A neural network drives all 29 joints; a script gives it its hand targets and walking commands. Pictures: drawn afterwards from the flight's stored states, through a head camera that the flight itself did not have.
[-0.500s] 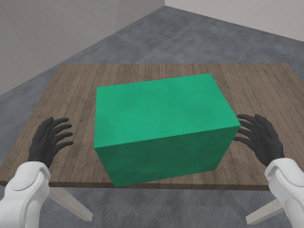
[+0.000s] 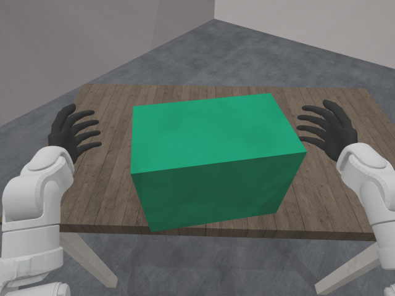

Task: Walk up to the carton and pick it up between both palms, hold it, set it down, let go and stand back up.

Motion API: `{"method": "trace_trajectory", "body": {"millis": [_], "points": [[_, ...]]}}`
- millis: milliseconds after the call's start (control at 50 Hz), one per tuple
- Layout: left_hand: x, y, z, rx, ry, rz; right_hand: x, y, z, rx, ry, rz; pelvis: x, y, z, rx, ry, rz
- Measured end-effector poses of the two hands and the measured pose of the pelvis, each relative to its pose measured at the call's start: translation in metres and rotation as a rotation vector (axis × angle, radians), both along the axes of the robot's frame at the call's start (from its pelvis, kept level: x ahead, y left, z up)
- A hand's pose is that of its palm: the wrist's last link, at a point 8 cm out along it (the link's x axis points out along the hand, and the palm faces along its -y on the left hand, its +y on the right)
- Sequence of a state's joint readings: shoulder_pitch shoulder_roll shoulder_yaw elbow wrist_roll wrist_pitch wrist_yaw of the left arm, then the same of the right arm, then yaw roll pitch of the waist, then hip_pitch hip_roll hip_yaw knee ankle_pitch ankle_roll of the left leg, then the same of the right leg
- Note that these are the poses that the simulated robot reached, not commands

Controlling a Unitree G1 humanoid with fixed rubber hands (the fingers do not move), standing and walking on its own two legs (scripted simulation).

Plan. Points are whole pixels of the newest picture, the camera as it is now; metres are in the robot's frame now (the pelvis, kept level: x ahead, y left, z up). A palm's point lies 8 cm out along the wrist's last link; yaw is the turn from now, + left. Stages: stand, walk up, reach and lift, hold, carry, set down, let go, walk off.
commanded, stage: reach and lift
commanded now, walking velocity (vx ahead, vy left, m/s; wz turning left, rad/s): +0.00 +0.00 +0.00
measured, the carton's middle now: (209, 163) +0.39 +0.03 +0.07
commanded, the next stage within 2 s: none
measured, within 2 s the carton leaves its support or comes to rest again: neither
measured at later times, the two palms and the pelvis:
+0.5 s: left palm (62, 115) +0.37 +0.29 +0.20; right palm (329, 105) +0.44 -0.19 +0.19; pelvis +0.01 +0.00 +0.00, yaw +1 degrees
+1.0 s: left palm (79, 158) +0.35 +0.29 +0.10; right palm (302, 141) +0.43 -0.17 +0.10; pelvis +0.01 +0.00 +0.00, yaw +2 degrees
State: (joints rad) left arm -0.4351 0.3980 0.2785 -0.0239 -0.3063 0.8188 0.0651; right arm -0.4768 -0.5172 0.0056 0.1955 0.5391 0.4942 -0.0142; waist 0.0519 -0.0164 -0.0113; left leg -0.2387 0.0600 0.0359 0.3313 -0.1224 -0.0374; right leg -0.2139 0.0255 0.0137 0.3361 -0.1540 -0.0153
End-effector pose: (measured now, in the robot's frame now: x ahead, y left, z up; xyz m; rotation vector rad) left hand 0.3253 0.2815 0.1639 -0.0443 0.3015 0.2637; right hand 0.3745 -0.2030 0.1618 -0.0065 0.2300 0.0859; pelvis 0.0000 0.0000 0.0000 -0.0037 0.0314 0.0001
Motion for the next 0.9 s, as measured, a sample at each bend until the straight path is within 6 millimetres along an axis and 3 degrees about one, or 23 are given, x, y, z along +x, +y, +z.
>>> {"method": "trace_trajectory", "body": {"millis": [380,520,600,820,900], "points": [[0.036,0.009,0.033,0.027,-0.014,0.005,0.054,0.011,0.033,0.007,-0.004,0.011,0.003,-0.001,-0.001,-0.007,0.044,0.020],[0.048,0.011,0.035,0.032,-0.005,0.004,0.067,0.012,0.032,0.007,0.010,0.006,0.006,-0.001,-0.001,-0.009,0.047,0.023],[0.049,0.012,0.022,0.034,0.006,0.000,0.068,0.016,0.022,0.011,0.007,0.008,0.009,-0.001,0.000,-0.008,0.036,0.025],[0.028,0.009,-0.052,0.004,0.086,0.004,0.052,0.024,-0.047,0.001,0.070,-0.008,0.011,-0.001,-0.002,-0.011,0.050,0.036],[0.026,0.007,-0.061,0.004,0.073,0.007,0.051,0.030,-0.056,0.008,0.041,-0.008,0.010,-0.001,-0.003,-0.013,0.080,0.036]]}}
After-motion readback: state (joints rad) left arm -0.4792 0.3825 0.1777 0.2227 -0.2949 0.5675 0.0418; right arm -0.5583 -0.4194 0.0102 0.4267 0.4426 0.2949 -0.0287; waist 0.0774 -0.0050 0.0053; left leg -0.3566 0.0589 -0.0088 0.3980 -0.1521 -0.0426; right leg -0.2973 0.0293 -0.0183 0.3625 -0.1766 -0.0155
